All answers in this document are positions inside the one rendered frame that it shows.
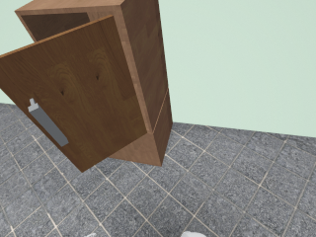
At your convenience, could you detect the handle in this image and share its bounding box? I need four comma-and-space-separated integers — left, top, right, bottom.
28, 98, 69, 147

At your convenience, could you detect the cupboard door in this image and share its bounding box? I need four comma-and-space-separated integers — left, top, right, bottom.
0, 14, 147, 173

